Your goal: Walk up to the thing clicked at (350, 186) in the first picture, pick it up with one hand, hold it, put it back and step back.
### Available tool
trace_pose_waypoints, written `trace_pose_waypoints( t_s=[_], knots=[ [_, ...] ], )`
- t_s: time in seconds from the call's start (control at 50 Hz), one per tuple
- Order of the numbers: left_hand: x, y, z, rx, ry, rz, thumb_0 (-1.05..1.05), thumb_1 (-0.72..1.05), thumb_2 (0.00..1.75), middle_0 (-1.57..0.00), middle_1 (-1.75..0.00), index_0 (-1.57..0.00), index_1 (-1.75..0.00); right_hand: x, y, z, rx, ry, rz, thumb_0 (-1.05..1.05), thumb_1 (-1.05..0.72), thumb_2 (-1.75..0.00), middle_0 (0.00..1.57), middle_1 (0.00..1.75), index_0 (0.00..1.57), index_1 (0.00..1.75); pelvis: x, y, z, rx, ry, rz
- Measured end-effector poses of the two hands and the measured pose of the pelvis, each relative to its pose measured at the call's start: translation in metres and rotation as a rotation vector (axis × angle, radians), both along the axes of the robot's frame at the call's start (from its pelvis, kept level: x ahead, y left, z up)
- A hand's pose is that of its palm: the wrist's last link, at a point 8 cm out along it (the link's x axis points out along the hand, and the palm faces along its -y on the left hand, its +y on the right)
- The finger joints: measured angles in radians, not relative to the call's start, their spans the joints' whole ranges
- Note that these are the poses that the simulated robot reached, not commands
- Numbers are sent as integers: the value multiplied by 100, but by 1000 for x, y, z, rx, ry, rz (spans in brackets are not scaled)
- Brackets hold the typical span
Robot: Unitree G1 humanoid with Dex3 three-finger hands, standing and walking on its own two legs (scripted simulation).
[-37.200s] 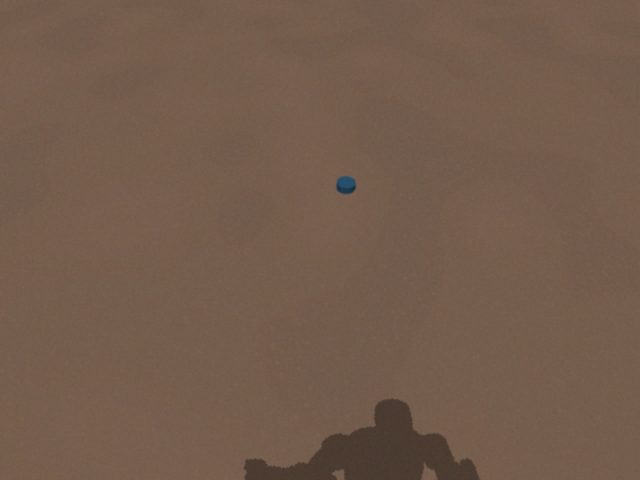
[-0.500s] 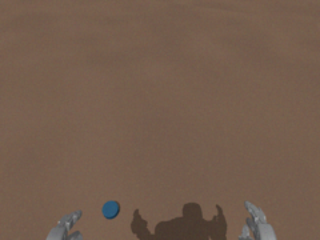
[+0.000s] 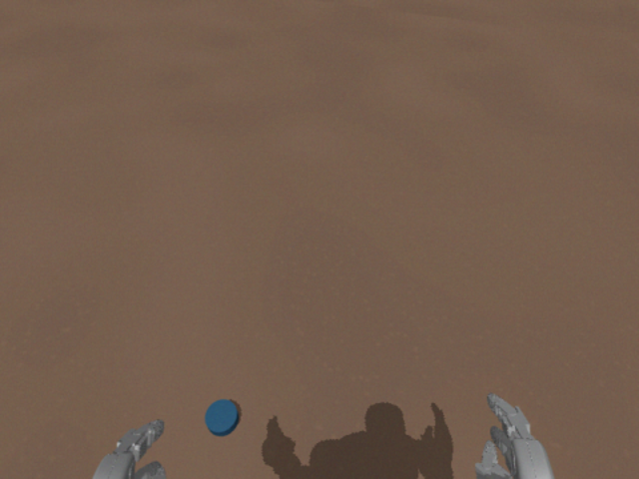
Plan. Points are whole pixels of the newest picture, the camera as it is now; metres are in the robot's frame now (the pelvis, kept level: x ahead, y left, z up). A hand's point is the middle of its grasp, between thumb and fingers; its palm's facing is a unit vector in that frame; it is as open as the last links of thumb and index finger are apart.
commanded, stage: home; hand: left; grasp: from above
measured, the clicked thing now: (222, 417) +0.46 +0.27 -0.69
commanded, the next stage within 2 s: stand in 0.84 s
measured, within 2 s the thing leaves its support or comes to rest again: neither
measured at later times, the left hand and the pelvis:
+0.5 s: hand out of the picture +0.16 +0.18 -0.05, palm faces +0.05 -0.98 -0.20, open 7.4 cm; pelvis +0.00 +0.00 +0.00, yaw +0 degrees
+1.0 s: hand out of the picture +0.17 +0.19 -0.06, palm faces +0.02 -0.96 -0.27, open 7.4 cm; pelvis +0.00 +0.00 +0.01, yaw +0 degrees
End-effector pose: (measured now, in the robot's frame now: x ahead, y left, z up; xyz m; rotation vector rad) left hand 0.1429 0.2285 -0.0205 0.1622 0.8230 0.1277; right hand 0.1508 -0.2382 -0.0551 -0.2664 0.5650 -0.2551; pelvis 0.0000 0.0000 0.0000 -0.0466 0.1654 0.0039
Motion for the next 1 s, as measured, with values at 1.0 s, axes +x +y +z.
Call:
trace_pose_waypoints(
  t_s=[1.0],
  knots=[
    [10,10,-13,77,-34,-43,1,91,89,-20,-30,-21,-30,-2,-3,-13,-40,165,88,1,-90,-90,21,30,20,29,-1,1,6,17,-61,-9]
  ],
)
